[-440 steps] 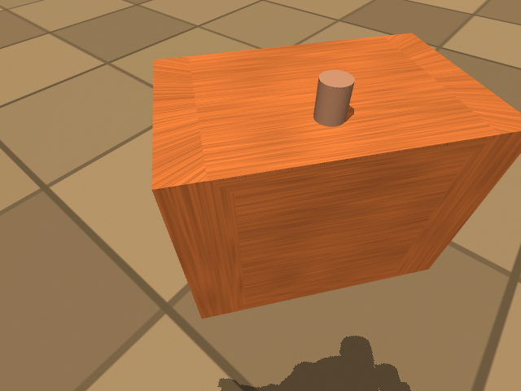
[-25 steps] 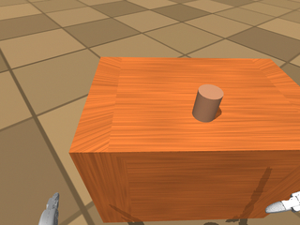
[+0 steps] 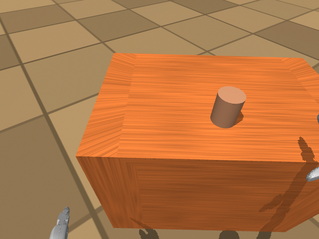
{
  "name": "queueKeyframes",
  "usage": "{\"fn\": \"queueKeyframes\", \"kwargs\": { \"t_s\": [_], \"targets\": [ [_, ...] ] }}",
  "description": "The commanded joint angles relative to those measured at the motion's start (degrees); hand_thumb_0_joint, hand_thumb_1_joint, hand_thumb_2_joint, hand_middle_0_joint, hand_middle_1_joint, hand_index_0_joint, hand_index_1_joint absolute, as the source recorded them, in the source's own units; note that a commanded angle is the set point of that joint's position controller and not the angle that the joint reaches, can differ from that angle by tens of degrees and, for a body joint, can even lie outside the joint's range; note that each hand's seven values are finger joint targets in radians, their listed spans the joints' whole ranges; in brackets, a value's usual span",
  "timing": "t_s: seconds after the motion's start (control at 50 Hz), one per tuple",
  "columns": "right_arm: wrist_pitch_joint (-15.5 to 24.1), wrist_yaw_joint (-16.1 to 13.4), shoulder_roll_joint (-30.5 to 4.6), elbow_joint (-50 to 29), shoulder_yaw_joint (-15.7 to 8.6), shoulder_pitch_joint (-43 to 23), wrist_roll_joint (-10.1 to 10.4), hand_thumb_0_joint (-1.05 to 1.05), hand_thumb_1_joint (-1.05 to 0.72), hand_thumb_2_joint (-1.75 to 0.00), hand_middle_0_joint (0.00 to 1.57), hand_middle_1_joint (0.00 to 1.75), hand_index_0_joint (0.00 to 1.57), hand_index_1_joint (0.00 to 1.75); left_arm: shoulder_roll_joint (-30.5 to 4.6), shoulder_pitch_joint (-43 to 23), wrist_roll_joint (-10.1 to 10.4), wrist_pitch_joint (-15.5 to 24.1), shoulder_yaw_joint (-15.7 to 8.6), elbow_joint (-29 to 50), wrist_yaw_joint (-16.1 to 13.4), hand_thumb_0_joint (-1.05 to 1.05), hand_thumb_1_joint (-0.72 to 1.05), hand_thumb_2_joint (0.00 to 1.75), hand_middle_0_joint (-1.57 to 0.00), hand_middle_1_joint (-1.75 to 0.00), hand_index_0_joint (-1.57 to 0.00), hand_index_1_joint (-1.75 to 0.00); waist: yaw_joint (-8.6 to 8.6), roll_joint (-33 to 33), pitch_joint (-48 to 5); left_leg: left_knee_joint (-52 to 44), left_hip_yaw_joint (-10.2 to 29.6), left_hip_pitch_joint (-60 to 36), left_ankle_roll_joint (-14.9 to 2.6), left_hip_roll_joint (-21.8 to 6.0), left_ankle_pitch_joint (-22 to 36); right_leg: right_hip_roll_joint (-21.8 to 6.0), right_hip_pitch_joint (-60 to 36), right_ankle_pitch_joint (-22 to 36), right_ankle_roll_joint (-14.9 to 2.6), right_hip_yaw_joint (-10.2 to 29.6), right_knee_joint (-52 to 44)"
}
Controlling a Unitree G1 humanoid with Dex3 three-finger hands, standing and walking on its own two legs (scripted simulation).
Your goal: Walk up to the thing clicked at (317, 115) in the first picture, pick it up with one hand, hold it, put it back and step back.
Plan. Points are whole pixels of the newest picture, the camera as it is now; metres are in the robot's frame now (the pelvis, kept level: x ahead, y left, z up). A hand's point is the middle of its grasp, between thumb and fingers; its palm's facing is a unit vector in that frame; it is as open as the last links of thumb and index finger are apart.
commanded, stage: go down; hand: right
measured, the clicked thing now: (226, 107) +0.53 -0.21 +0.03
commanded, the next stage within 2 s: none
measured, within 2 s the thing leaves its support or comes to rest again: neither
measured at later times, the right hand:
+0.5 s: hand out of the picture +0.33 -0.35 +0.16, palm faces +0.21 +0.98 -0.01, open 17.7 cm
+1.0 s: hand out of the picture +0.38 -0.37 +0.16, palm faces +0.21 +0.98 +0.01, open 17.6 cm
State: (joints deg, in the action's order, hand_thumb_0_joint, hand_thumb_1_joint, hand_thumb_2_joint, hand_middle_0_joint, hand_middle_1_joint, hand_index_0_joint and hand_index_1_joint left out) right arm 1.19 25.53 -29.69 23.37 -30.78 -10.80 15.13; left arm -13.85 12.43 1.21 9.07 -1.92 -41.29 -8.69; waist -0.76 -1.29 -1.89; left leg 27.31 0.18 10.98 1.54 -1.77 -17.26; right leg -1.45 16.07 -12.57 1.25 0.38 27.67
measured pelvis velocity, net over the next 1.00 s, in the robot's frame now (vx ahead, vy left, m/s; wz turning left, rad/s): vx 0.01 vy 0.00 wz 0.00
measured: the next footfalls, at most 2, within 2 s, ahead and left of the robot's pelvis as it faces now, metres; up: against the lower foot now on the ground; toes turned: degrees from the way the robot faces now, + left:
none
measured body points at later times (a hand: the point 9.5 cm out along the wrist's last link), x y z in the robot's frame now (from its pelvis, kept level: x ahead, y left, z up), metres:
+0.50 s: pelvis +0.00 +0.01 -0.01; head +0.01 +0.00 +0.44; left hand +0.15 +0.27 -0.09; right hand +0.32 -0.40 +0.17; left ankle -0.03 +0.14 -0.74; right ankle +0.02 -0.13 -0.74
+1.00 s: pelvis +0.01 +0.00 -0.01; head +0.04 -0.02 +0.44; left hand +0.16 +0.26 -0.09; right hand +0.36 -0.43 +0.17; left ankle -0.03 +0.14 -0.74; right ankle +0.02 -0.13 -0.74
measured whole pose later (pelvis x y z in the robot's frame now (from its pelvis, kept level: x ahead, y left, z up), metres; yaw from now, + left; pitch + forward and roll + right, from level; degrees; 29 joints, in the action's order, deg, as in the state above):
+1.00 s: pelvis +0.01 +0.00 -0.01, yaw +0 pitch +8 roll +1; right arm 2.0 31.2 -45.7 54.9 -34.4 -35.0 12.5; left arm -14.4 13.1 0.6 11.6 2.6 -37.8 -11.1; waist 2.3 0.4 -5.2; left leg 32.6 -0.3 20.9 1.5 -0.5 -19.6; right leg -2.6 27.6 -16.4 1.2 1.3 36.1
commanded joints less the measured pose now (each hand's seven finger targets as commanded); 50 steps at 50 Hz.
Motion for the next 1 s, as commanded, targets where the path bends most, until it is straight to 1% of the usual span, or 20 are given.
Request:
{"fn": "queueKeyframes", "kwargs": {
  "t_s": [0.0, 0.02, 0.06, 0.08, 0.1, 0.12, 0.16, 0.22, 0.26, 0.3, 0.34, 0.42, 0.5, 0.54, 0.56, 0.64, 0.72, 0.76, 0.88, 0.98],
  "targets": [
    [4.1, -0.9, -20.8, -13.2, -7.8, -18.0, 2.6, 0.0, 0.58, -0.05, 0.03, 0.06, 0.04, 0.05, -11.3, -4.8, -0.3, 4.1, -4.1, 14.1, -1.5, 0.0, -0.54, 0.04, -0.05, -0.06, -0.05, -0.05, -1.5, -1.3, -16.2, -2.6, -3.6, -0.2, -1.4, 2.8, 16.4, 0.9, -12.3, 16.1, -1.58, 0.0, -1.2],
    [4.2, -1.3, -20.5, -14.8, -7.3, -19.8, 2.4, 0.0, 0.57, -0.04, 0.03, 0.05, 0.04, 0.05, -8.8, -6.1, -0.1, 4.2, -2.5, 14.7, -1.4, 0.0, -0.55, 0.05, -0.05, -0.05, -0.05, -0.06, -2.04, -2.0, -15.8, -2.3, -3.6, -0.2, -1.54, 2.8, 17.0, 0.9, -12.0, 17.3, -1.5, 0.0, -1.3],
    [3.0, -1.4, -20.6, -11.2, -7.3, -17.6, 2.5, 0.0, 0.57, -0.05, 0.03, 0.05, 0.04, 0.05, -9.9, -4.0, 0.0, 3.7, -4.2, 13.1, -2.0, 0.0, -0.55, 0.05, -0.05, -0.05, -0.05, -0.05, -1.5, -2.1, -13.9, -2.4, -3.1, 0.9, -1.41, 2.4, 17.6, 1.2, -11.4, 16.7, -1.8, -0.5, -1.0],
    [1.5, -1.0, -19.2, -5.6, -6.4, -13.4, 2.3, 0.0, 0.58, -0.04, 0.03, 0.05, 0.04, 0.05, -9.5, -1.8, 0.0, 3.4, -3.4, 9.9, -2.0, 0.0, -0.55, 0.05, -0.05, -0.05, -0.05, -0.06, -1.73, -2.6, -9.9, -2.8, -3.1, 1.9, -1.5, 2.3, 15.8, 1.2, -9.1, 14.9, -1.72, -0.5, -1.5],
    [1.2, -0.5, -17.5, -8.0, -4.7, -14.8, 2.3, 0.0, 0.57, -0.04, 0.04, 0.05, 0.04, 0.05, -7.0, -2.8, 0.0, 3.4, -1.0, 9.2, -1.6, 0.0, -0.55, 0.05, -0.05, -0.05, -0.05, -0.05, -1.7, -5.1, -7.4, -3.1, -3.0, 2.9, -1.7, 2.3, 13.8, 1.1, -7.2, 12.4, -1.59, -0.7, -2.1],
    [0.6, 0.0, -17.8, -7.2, -4.3, -16.0, 2.2, 0.0, 0.59, -0.04, 0.03, 0.05, 0.04, 0.05, -8.2, -3.3, 0.1, 3.6, -2.3, 9.2, -1.8, 0.0, -0.54, 0.05, -0.05, -0.05, -0.05, -0.05, -0.66, -6.2, -7.8, -3.2, -2.7, 3.8, -1.77, 2.3, 12.7, 0.9, -7.5, 10.9, -1.67, -0.7, -2.2],
    [-0.3, 0.9, -19.2, -9.5, -3.8, -19.3, 2.0, 0.0, 0.61, -0.04, 0.03, 0.06, 0.04, 0.06, -9.4, -3.6, 0.1, 3.9, -2.8, 9.7, -1.9, 0.0, -0.54, 0.05, -0.05, -0.05, -0.04, -0.05, 0.1, -8.3, -8.7, -3.3, -2.7, 4.4, -2.0, 2.6, 12.0, 0.6, -7.9, 10.6, -1.46, -0.6, -2.6],
    [-0.2, 1.8, -22.0, -10.9, -5.4, -25.8, 2.4, 0.0, 0.6, -0.05, 0.03, 0.06, 0.04, 0.06, -7.3, -3.9, 0.0, 4.8, -0.3, 11.0, -1.8, 0.0, -0.55, 0.05, -0.05, -0.05, -0.05, -0.05, 0.98, -6.7, -12.1, -2.8, -2.8, 3.6, -1.77, 2.6, 14.4, 0.6, -9.6, 12.7, -1.74, -0.2, -1.3],
    [-0.4, 2.0, -26.6, -8.0, -8.7, -28.3, 3.1, 0.0, 0.6, -0.05, 0.03, 0.06, 0.04, 0.06, -11.6, -3.1, 0.1, 5.5, -3.5, 12.2, -2.8, 0.0, -0.55, 0.05, -0.05, -0.05, -0.05, -0.06, 1.85, -3.8, -15.0, -2.4, -2.5, 3.1, -1.26, 2.5, 17.0, 0.9, -11.1, 14.2, -2.14, -0.2, -0.1],
    [-0.6, 2.7, -27.1, -3.3, -8.6, -30.7, 3.3, 0.0, 0.59, -0.05, 0.03, 0.06, 0.04, 0.06, -9.9, -2.4, 0.0, 5.8, -1.4, 11.0, -3.1, 0.0, -0.54, 0.05, -0.05, -0.06, -0.05, -0.05, 2.36, -3.3, -13.2, -2.5, -2.3, 4.3, -0.95, 2.3, 15.8, 1.2, -9.4, 11.6, -2.37, -0.5, 0.2],
    [-0.2, 2.6, -28.3, -1.5, -8.3, -33.1, 2.4, 0.0, 0.57, -0.05, 0.04, 0.05, 0.04, 0.05, -10.6, -1.6, -0.3, 5.9, -2.9, 7.6, -3.5, 0.0, -0.54, 0.04, -0.05, -0.05, -0.05, -0.05, 2.22, -4.8, -10.9, -2.6, -1.6, 6.3, -1.11, 1.9, 12.4, 1.5, -7.3, 7.8, -2.38, -0.7, 0.0],
    [0.7, 3.5, -29.3, 6.6, -5.7, -34.9, 0.3, 0.0, 0.61, -0.04, 0.03, 0.06, 0.04, 0.06, -8.5, -2.7, -0.9, 6.5, -0.3, 4.6, -3.1, 0.0, -0.53, 0.03, -0.05, -0.05, -0.05, -0.05, 2.22, -6.5, -9.4, -1.9, -1.2, 9.1, -1.37, 1.8, 9.3, 1.5, -3.5, 4.6, -2.29, -0.5, 0.5],
    [2.5, 4.8, -31.9, 9.9, -6.9, -40.0, 0.8, 0.0, 0.61, -0.04, 0.03, 0.05, 0.04, 0.05, -7.8, -8.0, -1.0, 7.2, 2.0, 8.3, -3.5, 0.0, -0.54, 0.04, -0.05, -0.05, -0.05, -0.05, 1.73, -3.1, -16.9, -0.1, -0.8, 7.1, -0.84, 1.7, 13.3, 1.4, -4.5, 9.0, -2.57, 0.3, 2.9],
    [3.0, 5.0, -34.8, 12.5, -8.0, -40.8, 0.7, 0.0, 0.6, -0.05, 0.03, 0.06, 0.04, 0.06, -11.3, -8.0, -1.0, 7.3, -0.3, 11.1, -4.2, 0.0, -0.54, 0.05, -0.05, -0.06, -0.05, -0.05, 2.11, -1.5, -20.7, 0.7, -0.7, 5.5, -0.35, 1.4, 16.5, 1.4, -5.4, 11.7, -2.72, 0.4, 3.8],
    [2.6, 5.2, -35.4, 18.5, -8.1, -38.4, 0.5, 0.0, 0.58, -0.04, 0.04, 0.05, 0.04, 0.05, -11.8, -7.8, -0.9, 7.1, 0.2, 11.3, -4.3, 0.0, -0.53, 0.04, -0.05, -0.06, -0.06, -0.05, 2.04, -0.5, -20.3, 1.0, -1.1, 5.8, -0.46, 1.8, 16.6, 1.5, -4.4, 11.9, -2.75, 0.3, 4.0],
    [4.0, 5.1, -38.0, 17.1, -7.9, -43.6, -0.6, 0.0, 0.58, -0.05, 0.04, 0.05, 0.05, 0.05, -10.3, -3.5, -1.0, 5.7, 1.0, 9.9, -4.2, 0.0, -0.55, 0.05, -0.05, -0.06, -0.05, -0.06, 1.52, -5.9, -20.1, 1.6, -1.6, 7.9, -1.28, 2.1, 16.3, 1.2, -5.1, 13.5, -2.38, 0.2, 4.3],
    [4.4, 5.0, -37.9, 20.3, -6.8, -41.1, -2.2, 0.0, 0.6, -0.05, 0.04, 0.06, 0.04, 0.06, -6.8, -2.9, -0.9, 5.2, 3.4, 8.7, -3.4, 0.0, -0.55, 0.06, -0.05, -0.06, -0.05, -0.06, 1.64, -6.6, -14.7, 1.2, -1.6, 9.8, -1.6, 2.4, 13.4, 1.2, -1.5, 10.3, -2.44, -0.2, 3.7],
    [4.9, 5.2, -38.4, 19.6, -7.4, -42.3, -1.7, 0.0, 0.59, -0.05, 0.04, 0.06, 0.04, 0.06, -8.5, -3.1, -1.0, 5.4, 1.9, 10.6, -3.4, 0.0, -0.55, 0.05, -0.05, -0.06, -0.05, -0.06, 2.21, -7.2, -17.4, 1.1, -1.5, 9.3, -1.58, 2.5, 13.2, 1.0, -2.5, 9.6, -2.37, -0.2, 4.0],
    [5.0, 5.9, -38.3, 16.9, -6.5, -46.4, -0.8, 0.0, 0.55, -0.05, 0.04, 0.05, 0.05, 0.05, -10.8, -3.0, -0.8, 5.5, 0.4, 13.1, -3.7, 0.0, -0.56, 0.06, -0.05, -0.06, -0.05, -0.06, 3.58, -8.9, -23.4, 2.5, -2.1, 10.7, -1.71, 3.2, 17.3, 0.1, -8.4, 19.5, -1.96, 0.7, 6.2],
    [5.0, 5.2, -39.0, 18.4, -6.4, -46.8, -1.6, 0.0, 0.56, -0.05, 0.04, 0.05, 0.05, 0.05, -10.4, -3.8, -0.7, 5.6, 0.4, 12.9, -3.5, 0.0, -0.56, 0.06, -0.05, -0.06, -0.05, -0.06, 3.19, -7.7, -20.0, 2.3, -1.8, 10.9, -1.5, 2.7, 16.7, 0.7, -4.9, 15.1, -2.43, 0.2, 6.2]
  ]
}}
